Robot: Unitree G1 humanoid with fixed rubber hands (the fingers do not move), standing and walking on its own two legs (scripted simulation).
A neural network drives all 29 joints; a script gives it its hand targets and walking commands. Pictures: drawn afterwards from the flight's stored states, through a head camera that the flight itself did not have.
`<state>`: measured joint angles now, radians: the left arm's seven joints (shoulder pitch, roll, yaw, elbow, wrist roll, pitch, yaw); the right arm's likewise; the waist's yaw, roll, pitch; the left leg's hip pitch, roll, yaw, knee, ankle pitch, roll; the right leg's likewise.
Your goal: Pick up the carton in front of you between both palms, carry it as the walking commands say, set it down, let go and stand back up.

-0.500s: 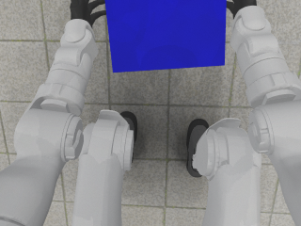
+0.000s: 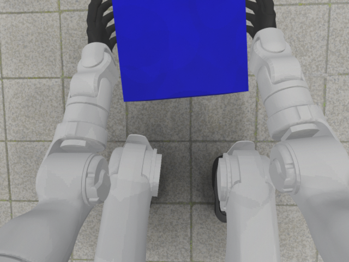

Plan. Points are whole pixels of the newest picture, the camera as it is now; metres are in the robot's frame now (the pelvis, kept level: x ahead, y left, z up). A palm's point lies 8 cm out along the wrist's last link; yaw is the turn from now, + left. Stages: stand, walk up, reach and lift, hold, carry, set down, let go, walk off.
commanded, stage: reach and lift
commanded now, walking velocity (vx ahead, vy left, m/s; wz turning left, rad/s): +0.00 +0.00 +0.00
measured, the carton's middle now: (181, 51) +0.51 +0.02 -0.19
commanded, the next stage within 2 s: none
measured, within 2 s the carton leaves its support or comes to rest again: neither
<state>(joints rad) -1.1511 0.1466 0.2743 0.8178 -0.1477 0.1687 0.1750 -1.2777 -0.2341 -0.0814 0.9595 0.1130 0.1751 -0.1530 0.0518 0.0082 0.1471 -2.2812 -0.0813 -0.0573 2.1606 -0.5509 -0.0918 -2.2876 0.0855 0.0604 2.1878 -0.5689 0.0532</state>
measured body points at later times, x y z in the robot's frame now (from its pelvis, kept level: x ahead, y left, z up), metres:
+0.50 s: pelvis +0.00 +0.00 +0.13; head +0.25 -0.01 +0.51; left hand +0.48 +0.17 +0.06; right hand +0.50 -0.14 +0.06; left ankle +0.12 +0.13 -0.34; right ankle +0.11 -0.12 -0.34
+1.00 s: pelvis +0.06 +0.00 +0.27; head +0.19 +0.00 +0.70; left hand +0.45 +0.16 +0.23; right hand +0.46 -0.15 +0.22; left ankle +0.12 +0.14 -0.34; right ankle +0.11 -0.13 -0.34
